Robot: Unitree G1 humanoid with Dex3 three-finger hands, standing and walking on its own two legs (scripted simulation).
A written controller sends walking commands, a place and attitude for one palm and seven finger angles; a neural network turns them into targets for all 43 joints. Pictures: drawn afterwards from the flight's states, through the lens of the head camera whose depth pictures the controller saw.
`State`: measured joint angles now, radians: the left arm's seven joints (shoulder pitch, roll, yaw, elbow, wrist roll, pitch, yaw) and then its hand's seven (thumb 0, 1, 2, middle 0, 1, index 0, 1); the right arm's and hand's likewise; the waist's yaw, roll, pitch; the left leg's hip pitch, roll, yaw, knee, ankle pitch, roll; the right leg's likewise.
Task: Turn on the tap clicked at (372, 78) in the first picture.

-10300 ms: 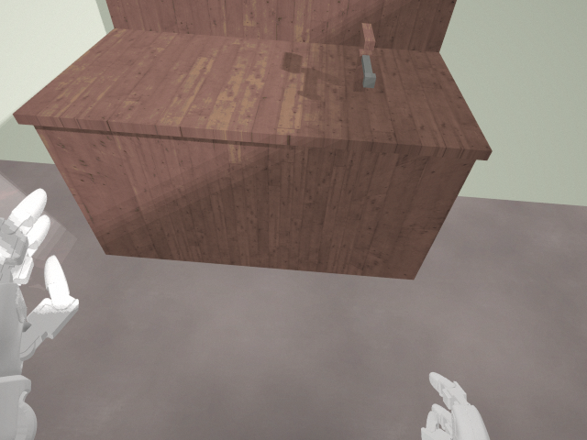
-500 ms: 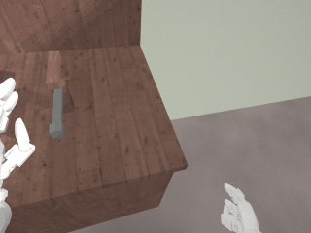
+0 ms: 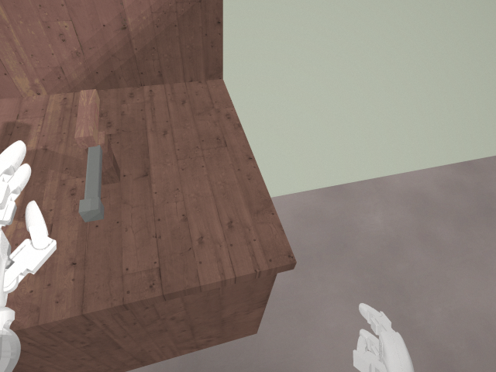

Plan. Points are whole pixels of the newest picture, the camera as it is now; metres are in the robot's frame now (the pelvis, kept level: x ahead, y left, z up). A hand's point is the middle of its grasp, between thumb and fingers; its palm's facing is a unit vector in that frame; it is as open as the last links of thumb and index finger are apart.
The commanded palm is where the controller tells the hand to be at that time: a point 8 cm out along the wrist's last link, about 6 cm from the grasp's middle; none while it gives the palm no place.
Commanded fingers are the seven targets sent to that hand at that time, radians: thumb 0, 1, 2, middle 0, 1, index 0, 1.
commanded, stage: come to a stop and stand still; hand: left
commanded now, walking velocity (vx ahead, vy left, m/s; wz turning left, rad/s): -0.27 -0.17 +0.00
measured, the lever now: (91, 209) +0.32 +0.28 +0.06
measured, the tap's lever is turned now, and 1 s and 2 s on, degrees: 0 0 0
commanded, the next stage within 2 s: look again from close up in 1.66 s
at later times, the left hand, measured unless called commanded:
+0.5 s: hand (47, 294) +0.17 +0.24 +0.14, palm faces +0.37 -0.85 -0.38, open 7.4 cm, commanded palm +0.12 +0.27 +0.17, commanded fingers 0.00 0.90 0.90 -0.20 -0.30 -0.20 -0.30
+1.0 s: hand (22, 277) +0.18 +0.26 +0.16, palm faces +0.44 -0.82 -0.36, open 7.4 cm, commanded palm +0.12 +0.29 +0.17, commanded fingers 0.00 0.90 0.90 -0.20 -0.30 -0.20 -0.30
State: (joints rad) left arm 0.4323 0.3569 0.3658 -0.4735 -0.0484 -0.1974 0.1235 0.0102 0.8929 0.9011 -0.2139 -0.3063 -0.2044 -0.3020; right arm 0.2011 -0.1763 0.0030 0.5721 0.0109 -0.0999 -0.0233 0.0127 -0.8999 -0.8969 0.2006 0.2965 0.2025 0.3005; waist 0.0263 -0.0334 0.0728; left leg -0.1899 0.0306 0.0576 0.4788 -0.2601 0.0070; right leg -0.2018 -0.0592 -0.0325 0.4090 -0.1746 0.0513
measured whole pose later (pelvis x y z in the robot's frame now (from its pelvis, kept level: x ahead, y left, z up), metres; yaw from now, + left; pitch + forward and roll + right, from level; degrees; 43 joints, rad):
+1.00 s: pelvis -0.04 +0.00 -0.01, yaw +2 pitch -3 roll -1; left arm 0.38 0.36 0.39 -0.45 -0.01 -0.25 0.10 0.01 0.89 0.90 -0.21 -0.31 -0.20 -0.30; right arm 0.24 -0.16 0.02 0.61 0.00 -0.19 0.00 0.01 -0.90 -0.90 0.20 0.30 0.20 0.30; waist 0.03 -0.05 0.09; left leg -0.28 -0.02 -0.03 0.57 -0.25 0.02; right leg -0.28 -0.02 0.03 0.50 -0.20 0.02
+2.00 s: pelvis +0.01 -0.01 +0.00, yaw +2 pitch -1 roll -1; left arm 0.45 0.36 0.35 -0.46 -0.05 -0.19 0.12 0.01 0.89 0.90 -0.21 -0.31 -0.21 -0.30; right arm 0.20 -0.19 0.00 0.58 0.01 -0.08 -0.03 0.01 -0.90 -0.90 0.20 0.30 0.20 0.30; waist 0.02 -0.01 0.04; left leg -0.18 0.00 -0.04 0.45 -0.26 0.00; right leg -0.18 0.00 0.02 0.40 -0.20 0.02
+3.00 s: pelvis +0.01 +0.00 +0.00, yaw +0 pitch -1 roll -1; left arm 0.40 0.35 0.33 -0.43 -0.04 -0.25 0.10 0.01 0.89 0.90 -0.21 -0.31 -0.20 -0.30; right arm 0.16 -0.18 0.01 0.57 0.00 -0.15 -0.01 0.01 -0.90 -0.90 0.20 0.30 0.20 0.30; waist 0.03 -0.05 0.07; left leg -0.20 -0.01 -0.01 0.47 -0.26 0.02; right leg -0.20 -0.02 0.05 0.39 -0.18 0.05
